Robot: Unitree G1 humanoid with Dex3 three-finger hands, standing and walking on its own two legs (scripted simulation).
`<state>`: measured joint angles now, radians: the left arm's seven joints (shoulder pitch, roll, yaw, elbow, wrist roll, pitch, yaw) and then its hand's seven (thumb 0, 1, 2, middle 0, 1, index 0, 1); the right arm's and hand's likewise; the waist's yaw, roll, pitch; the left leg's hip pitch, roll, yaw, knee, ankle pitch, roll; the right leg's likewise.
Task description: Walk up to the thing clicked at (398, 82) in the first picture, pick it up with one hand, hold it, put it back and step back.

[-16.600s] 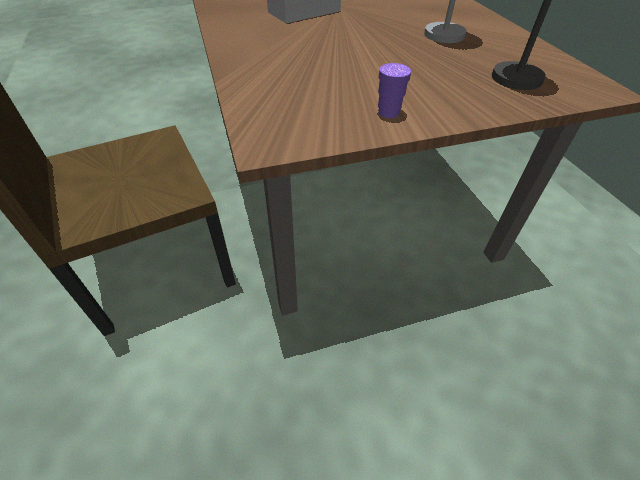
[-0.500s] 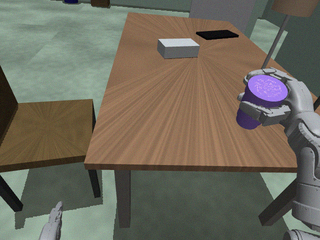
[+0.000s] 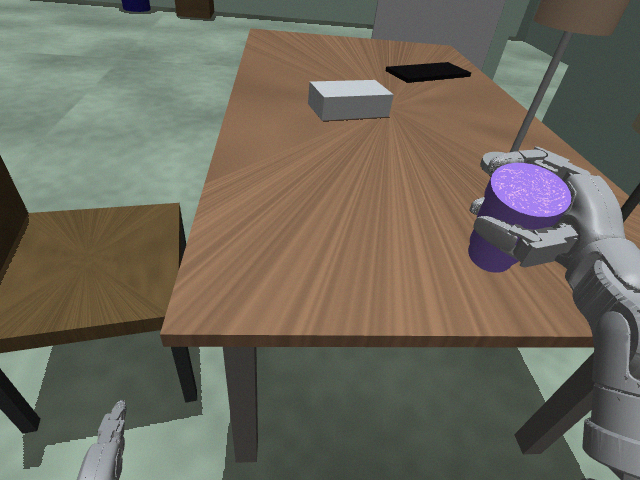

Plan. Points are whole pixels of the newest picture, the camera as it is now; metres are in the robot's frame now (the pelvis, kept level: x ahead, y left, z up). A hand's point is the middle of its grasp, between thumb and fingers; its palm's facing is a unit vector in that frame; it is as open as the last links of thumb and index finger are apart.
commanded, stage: hold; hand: right
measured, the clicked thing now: (508, 224) +0.33 -0.17 +0.24
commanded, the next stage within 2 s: crouch in 1.80 s
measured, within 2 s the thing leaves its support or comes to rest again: neither
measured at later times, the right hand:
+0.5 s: hand (520, 220) +0.31 -0.17 +0.26, palm faces +0.04 +1.00 -0.04, open 9.4 cm
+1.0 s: hand (506, 215) +0.32 -0.16 +0.26, palm faces +0.04 +1.00 -0.04, open 9.4 cm
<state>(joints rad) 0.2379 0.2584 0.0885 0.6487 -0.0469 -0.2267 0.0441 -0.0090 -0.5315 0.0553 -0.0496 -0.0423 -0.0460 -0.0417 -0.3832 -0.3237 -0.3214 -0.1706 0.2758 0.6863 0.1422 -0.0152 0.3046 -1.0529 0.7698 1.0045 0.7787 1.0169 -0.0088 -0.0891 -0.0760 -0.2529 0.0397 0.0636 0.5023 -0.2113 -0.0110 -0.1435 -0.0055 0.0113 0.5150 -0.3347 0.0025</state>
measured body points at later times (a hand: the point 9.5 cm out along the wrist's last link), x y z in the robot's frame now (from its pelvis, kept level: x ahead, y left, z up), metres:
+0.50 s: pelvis -0.01 +0.00 +0.00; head -0.06 +0.04 +0.45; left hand +0.16 +0.26 -0.07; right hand +0.30 -0.22 +0.26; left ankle +0.04 +0.13 -0.74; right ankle -0.03 -0.12 -0.74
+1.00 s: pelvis -0.01 +0.00 +0.00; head -0.05 +0.04 +0.45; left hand +0.16 +0.26 -0.08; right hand +0.31 -0.21 +0.26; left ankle +0.04 +0.13 -0.74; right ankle -0.03 -0.12 -0.74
